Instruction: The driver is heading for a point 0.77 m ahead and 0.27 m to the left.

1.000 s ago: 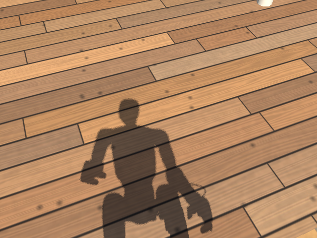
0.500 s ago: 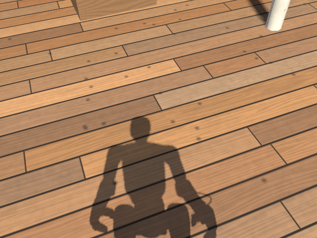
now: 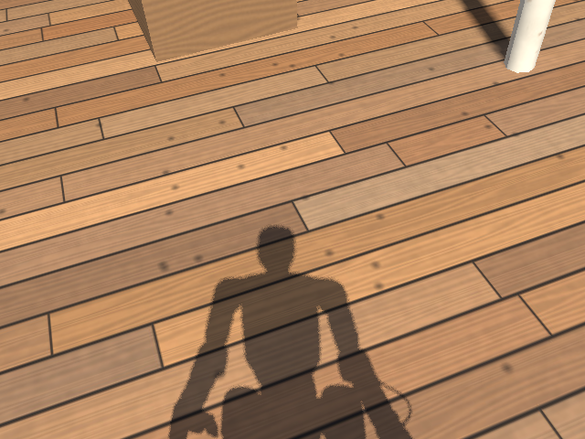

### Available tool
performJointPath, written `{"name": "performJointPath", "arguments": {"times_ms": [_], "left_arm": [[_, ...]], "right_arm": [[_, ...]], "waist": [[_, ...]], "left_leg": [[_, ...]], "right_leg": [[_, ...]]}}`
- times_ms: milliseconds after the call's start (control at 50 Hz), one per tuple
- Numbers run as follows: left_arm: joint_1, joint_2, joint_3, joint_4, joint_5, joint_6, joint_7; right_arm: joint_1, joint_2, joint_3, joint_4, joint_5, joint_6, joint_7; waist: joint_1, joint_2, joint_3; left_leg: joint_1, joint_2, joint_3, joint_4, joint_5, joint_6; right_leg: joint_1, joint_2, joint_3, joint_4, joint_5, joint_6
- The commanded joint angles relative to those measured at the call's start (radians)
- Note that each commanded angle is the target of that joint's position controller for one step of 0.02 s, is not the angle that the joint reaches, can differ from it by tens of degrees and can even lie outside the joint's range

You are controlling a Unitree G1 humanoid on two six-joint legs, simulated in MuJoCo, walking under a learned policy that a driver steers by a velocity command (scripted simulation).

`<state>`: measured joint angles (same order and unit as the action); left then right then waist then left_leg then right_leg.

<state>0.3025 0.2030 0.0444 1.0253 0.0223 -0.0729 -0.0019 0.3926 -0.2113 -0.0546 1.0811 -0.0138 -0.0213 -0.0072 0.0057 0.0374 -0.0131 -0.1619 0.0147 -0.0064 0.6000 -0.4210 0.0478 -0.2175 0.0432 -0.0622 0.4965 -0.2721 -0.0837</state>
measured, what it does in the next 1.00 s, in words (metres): walks ahead, turning left: left foot, then right foot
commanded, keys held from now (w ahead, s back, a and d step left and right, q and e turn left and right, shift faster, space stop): w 0.10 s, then w+q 0.90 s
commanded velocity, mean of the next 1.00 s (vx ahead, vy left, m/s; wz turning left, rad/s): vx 0.47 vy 0.00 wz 0.40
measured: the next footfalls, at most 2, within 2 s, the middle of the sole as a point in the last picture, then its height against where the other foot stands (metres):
left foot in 0.42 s outside the picture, level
right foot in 0.96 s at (310, 369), level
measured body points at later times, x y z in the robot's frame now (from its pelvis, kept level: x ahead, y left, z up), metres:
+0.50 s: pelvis +0.25 +0.03 -0.02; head +0.28 +0.04 +0.43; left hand +0.19 +0.27 -0.17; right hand +0.41 -0.20 -0.15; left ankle +0.32 +0.08 -0.73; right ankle +0.08 -0.09 -0.63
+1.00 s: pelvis +0.54 +0.06 -0.01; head +0.57 +0.08 +0.43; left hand +0.66 +0.36 -0.09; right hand +0.61 -0.22 -0.14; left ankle +0.33 +0.08 -0.71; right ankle +0.68 +0.01 -0.74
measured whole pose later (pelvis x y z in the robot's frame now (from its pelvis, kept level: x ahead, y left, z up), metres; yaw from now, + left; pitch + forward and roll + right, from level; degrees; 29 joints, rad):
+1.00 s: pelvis +0.54 +0.06 -0.01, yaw +27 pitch +2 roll +0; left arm -0.02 0.23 0.01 0.73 0.04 -0.08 0.00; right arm 0.45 -0.27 -0.08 0.93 0.00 -0.05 -0.01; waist -0.10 0.01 0.05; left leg -0.07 -0.14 -0.21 0.70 -0.50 0.10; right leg -0.47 0.02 -0.01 0.55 -0.11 -0.03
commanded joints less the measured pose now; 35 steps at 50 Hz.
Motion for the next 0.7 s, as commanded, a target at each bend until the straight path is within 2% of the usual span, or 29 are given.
{"name": "performJointPath", "arguments": {"times_ms": [20, 40, 60, 100, 160, 240, 300, 340, 360, 380, 400, 420, 440, 460, 480, 500, 520, 540, 560, 600, 640, 700], "left_arm": [[0.281, 0.160, 0.038, 0.055, 0.006, 0.000, 0.013], [0.204, 0.131, 0.030, 0.027, 0.005, -0.004, 0.011], [0.156, 0.117, 0.025, 0.011, 0.003, -0.011, 0.012], [0.142, 0.084, 0.012, 0.012, -0.005, -0.025, 0.017], [0.209, 0.074, 0.003, 0.045, -0.005, -0.035, 0.024], [0.205, 0.066, -0.007, 0.049, 0.000, -0.040, 0.027], [0.219, 0.082, -0.008, 0.060, -0.001, -0.044, 0.032], [0.201, 0.106, -0.004, 0.060, -0.003, -0.047, 0.038], [0.188, 0.123, 0.001, 0.057, -0.002, -0.044, 0.042], [0.174, 0.139, 0.007, 0.051, 0.001, -0.037, 0.045], [0.160, 0.151, 0.010, 0.042, 0.000, -0.028, 0.044], [0.145, 0.150, 0.010, 0.018, -0.001, -0.027, 0.038], [0.209, 0.033, -0.007, -0.030, -0.012, -0.029, 0.015], [0.116, 0.111, 0.011, -0.063, -0.008, -0.038, 0.006], [0.016, 0.129, 0.014, -0.106, -0.011, -0.050, 0.002], [-0.014, 0.132, 0.015, -0.115, -0.009, -0.060, 0.002], [-0.017, 0.119, 0.016, -0.114, -0.001, -0.053, 0.006], [-0.002, 0.105, 0.014, -0.121, 0.014, -0.034, 0.006], [0.009, 0.089, 0.013, -0.124, 0.022, -0.014, 0.004], [-0.010, 0.071, 0.009, -0.144, 0.028, 0.014, 0.000], [-0.101, 0.078, 0.010, -0.185, 0.029, 0.025, -0.004], [-0.244, 0.091, 0.010, -0.241, 0.022, 0.031, -0.008]], "right_arm": [[-0.212, -0.103, -0.018, -0.147, -0.030, -0.035, 0.016], [-0.199, -0.074, -0.013, -0.137, -0.022, -0.041, 0.025], [-0.185, -0.058, -0.010, -0.126, -0.016, -0.047, 0.033], [-0.186, -0.058, -0.012, -0.119, -0.025, -0.041, 0.044], [-0.236, -0.039, -0.008, -0.137, -0.018, -0.023, 0.048], [-0.399, -0.012, 0.013, -0.207, -0.008, -0.018, 0.050], [-0.456, -0.020, 0.019, -0.240, -0.009, -0.016, 0.051], [-0.412, -0.043, 0.010, -0.238, -0.010, -0.020, 0.044], [-0.351, -0.060, 0.002, -0.223, -0.012, -0.023, 0.040], [-0.244, -0.081, -0.010, -0.192, -0.013, -0.028, 0.036], [-0.104, -0.104, -0.026, -0.147, -0.018, -0.033, 0.033], [0.024, -0.167, -0.052, -0.118, -0.033, -0.032, 0.025], [0.035, -0.267, -0.077, -0.134, -0.039, -0.024, 0.017], [0.018, -0.255, -0.075, -0.130, 0.001, -0.010, 0.023], [-0.076, -0.222, -0.066, -0.144, 0.007, -0.009, 0.018], [-0.122, -0.167, -0.054, -0.152, 0.006, -0.014, 0.017], [-0.153, -0.139, -0.046, -0.157, 0.004, -0.021, 0.014], [-0.162, -0.117, -0.038, -0.155, 0.006, -0.028, 0.008], [-0.153, -0.116, -0.034, -0.155, 0.008, -0.038, 0.007], [-0.117, -0.143, -0.039, -0.151, 0.013, -0.052, 0.006], [-0.079, -0.165, -0.044, -0.154, 0.014, -0.052, 0.006], [-0.005, -0.161, -0.044, -0.157, 0.013, -0.045, 0.009]], "waist": [[0.097, -0.155, 0.153], [0.057, -0.096, 0.153], [0.028, -0.081, 0.142], [0.009, -0.090, 0.119], [0.010, -0.102, 0.107], [0.028, -0.119, 0.148], [0.033, -0.123, 0.159], [-0.002, -0.122, 0.122], [-0.032, -0.130, 0.082], [-0.076, -0.136, 0.022], [-0.133, -0.130, -0.050], [-0.191, -0.084, -0.114], [-0.113, 0.151, -0.209], [-0.128, 0.074, -0.242], [-0.093, 0.028, -0.076], [-0.061, -0.056, -0.007], [-0.022, -0.094, 0.034], [0.012, -0.090, 0.036], [0.027, -0.076, 0.026], [0.033, -0.055, 0.030], [0.012, -0.030, 0.056], [-0.043, -0.006, 0.073]], "left_leg": [[-0.632, 0.005, 0.000, 0.423, -0.077, 0.051], [-0.611, 0.034, -0.019, 0.447, 0.009, 0.055], [-0.581, 0.056, -0.019, 0.441, 0.084, 0.049], [-0.545, 0.067, 0.007, 0.411, 0.169, 0.022], [-0.576, 0.048, 0.037, 0.392, 0.227, -0.002], [-0.508, 0.015, 0.080, 0.176, 0.341, 0.001], [-0.408, -0.005, 0.135, 0.044, 0.373, 0.041], [-0.324, -0.045, 0.161, 0.015, 0.344, 0.084], [-0.265, -0.074, 0.176, 0.017, 0.304, 0.106], [-0.171, -0.104, 0.182, 0.007, 0.265, 0.130], [-0.009, -0.121, 0.171, -0.051, 0.277, 0.158], [0.197, -0.014, 0.008, -0.094, 0.179, 0.208], [0.464, 0.294, -0.528, -0.159, 0.148, 0.375], [0.472, 0.323, -0.778, -0.327, 0.047, 0.414], [0.340, 0.303, -0.624, -0.358, 0.042, 0.368], [0.202, 0.270, -0.524, -0.382, 0.154, 0.327], [0.092, 0.222, -0.440, -0.389, 0.285, 0.292], [0.014, 0.179, -0.370, -0.392, 0.380, 0.273], [-0.022, 0.157, -0.327, -0.391, 0.437, 0.265], [-0.065, 0.122, -0.277, -0.397, 0.482, 0.261], [-0.077, 0.099, -0.270, -0.420, 0.441, 0.245], [-0.013, 0.086, -0.290, -0.421, 0.452, 0.202]], "right_leg": [[0.329, -0.408, 0.644, -0.358, -0.334, -0.181], [0.276, -0.365, 0.553, -0.359, -0.264, -0.157], [0.253, -0.326, 0.473, -0.377, -0.183, -0.130], [0.248, -0.269, 0.343, -0.391, 0.027, -0.103], [0.280, -0.247, 0.194, -0.363, 0.335, -0.090], [0.201, -0.216, 0.053, -0.379, 0.455, -0.070], [0.209, -0.242, -0.001, -0.369, 0.576, -0.061], [0.267, -0.258, -0.044, -0.263, 0.871, -0.044], [0.296, -0.263, -0.065, -0.159, 1.019, -0.036], [0.308, -0.267, -0.080, -0.004, 1.105, -0.032], [0.258, -0.258, -0.096, 0.196, 1.046, -0.022], [0.074, -0.229, -0.108, 0.468, 0.788, -0.006], [-0.315, -0.033, -0.097, 0.893, -0.114, 0.041], [-0.464, 0.010, 0.099, 1.014, -0.200, 0.033], [-0.542, -0.066, 0.124, 0.963, -0.093, 0.022], [-0.496, -0.104, 0.117, 0.875, -0.020, 0.023], [-0.429, -0.128, 0.118, 0.804, -0.006, 0.034], [-0.361, -0.140, 0.122, 0.752, -0.013, 0.053], [-0.321, -0.145, 0.120, 0.707, -0.027, 0.068], [-0.318, -0.148, 0.096, 0.622, -0.021, 0.096], [-0.367, -0.152, 0.076, 0.524, 0.056, 0.121], [-0.445, -0.145, 0.070, 0.375, 0.186, 0.142]]}}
